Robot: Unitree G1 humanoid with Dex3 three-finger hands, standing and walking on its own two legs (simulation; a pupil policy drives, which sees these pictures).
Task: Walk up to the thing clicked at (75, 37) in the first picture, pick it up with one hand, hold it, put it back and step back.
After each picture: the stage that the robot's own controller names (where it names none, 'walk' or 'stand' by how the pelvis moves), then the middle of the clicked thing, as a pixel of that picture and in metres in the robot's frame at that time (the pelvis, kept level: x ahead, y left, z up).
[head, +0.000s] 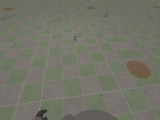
stand; (74, 38) +1.93 +0.41 -0.72
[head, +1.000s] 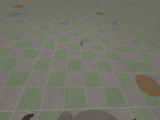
walk; (81, 43) +1.82 +0.15 -0.70
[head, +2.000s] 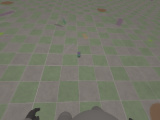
walk; (78, 54) +1.21 +0.14 -0.71
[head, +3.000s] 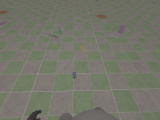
walk; (74, 75) +0.75 +0.18 -0.71
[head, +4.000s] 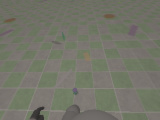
walk; (75, 91) +0.47 +0.20 -0.70
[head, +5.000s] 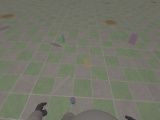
stand; (72, 100) +0.36 +0.15 -0.72
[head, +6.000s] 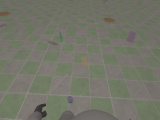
stand; (70, 99) +0.35 +0.18 -0.70
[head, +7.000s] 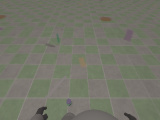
stand; (69, 102) +0.31 +0.21 -0.72
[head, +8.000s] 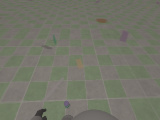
stand; (66, 104) +0.30 +0.22 -0.73
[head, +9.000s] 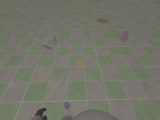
stand; (66, 105) +0.29 +0.22 -0.73
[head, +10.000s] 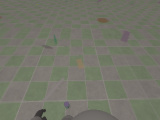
stand; (66, 105) +0.29 +0.22 -0.73
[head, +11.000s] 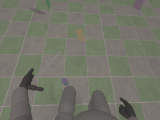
go down; (64, 81) +0.34 +0.21 -0.53
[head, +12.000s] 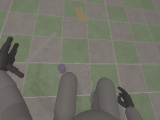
go down; (61, 68) +0.38 +0.23 -0.33
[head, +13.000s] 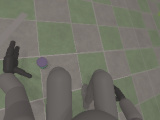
close in; (42, 63) +0.36 +0.27 -0.24
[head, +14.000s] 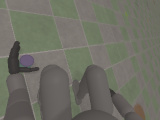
close; (26, 62) +0.36 +0.27 -0.22
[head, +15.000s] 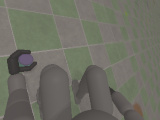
close; (25, 61) +0.36 +0.28 -0.22
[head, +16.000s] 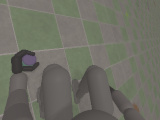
lift; (28, 61) +0.35 +0.27 -0.23
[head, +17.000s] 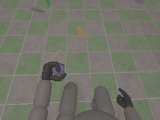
lift; (59, 73) +0.31 +0.19 -0.01
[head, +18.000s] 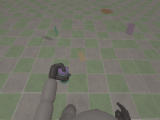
hold; (63, 75) +0.32 +0.17 +0.01
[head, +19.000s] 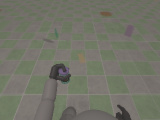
hold; (64, 75) +0.32 +0.17 +0.00
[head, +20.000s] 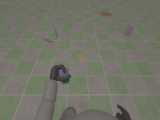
hold; (64, 76) +0.32 +0.17 +0.00
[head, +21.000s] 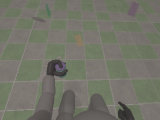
crouch; (61, 70) +0.36 +0.18 -0.06
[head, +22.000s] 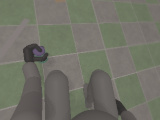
lower; (41, 55) +0.42 +0.27 -0.15
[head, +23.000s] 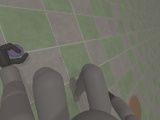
lower; (17, 55) +0.40 +0.29 -0.22
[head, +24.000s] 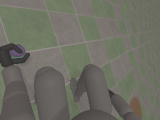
lower; (18, 55) +0.40 +0.29 -0.22
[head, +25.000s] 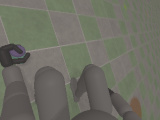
lower; (19, 55) +0.39 +0.29 -0.22
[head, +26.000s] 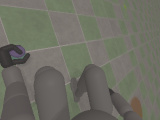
lower; (19, 55) +0.39 +0.30 -0.22
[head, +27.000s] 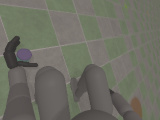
withdraw; (23, 57) +0.38 +0.28 -0.22
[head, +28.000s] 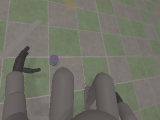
stand; (53, 60) +0.40 +0.25 -0.27
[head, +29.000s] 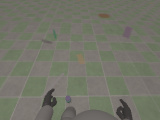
stand; (68, 99) +0.34 +0.18 -0.64
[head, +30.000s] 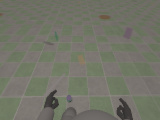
stand; (69, 98) +0.35 +0.20 -0.66
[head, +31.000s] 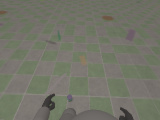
stand; (69, 98) +0.35 +0.19 -0.68
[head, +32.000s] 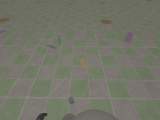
walk; (71, 100) +0.37 +0.19 -0.72
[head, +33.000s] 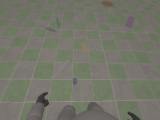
walk; (74, 81) +0.50 +0.13 -0.70
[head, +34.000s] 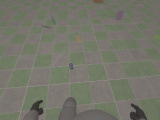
walk; (71, 66) +0.76 +0.27 -0.68
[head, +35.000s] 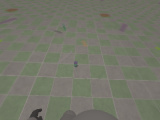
stand; (75, 64) +1.00 +0.22 -0.71
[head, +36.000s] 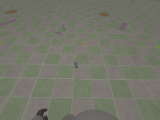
stand; (75, 65) +0.99 +0.22 -0.73
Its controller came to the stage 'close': yes
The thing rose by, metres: 0.71
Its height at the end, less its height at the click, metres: +0.00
